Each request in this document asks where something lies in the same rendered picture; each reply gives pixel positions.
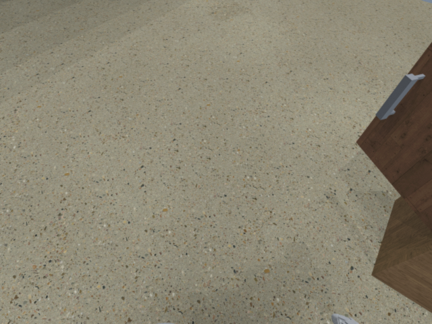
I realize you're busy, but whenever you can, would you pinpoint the cupboard door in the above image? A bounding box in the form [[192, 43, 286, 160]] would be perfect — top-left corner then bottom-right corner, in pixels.
[[356, 43, 432, 232]]

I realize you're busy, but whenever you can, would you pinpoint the handle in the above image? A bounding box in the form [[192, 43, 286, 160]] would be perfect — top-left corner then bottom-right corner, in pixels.
[[376, 74, 425, 120]]

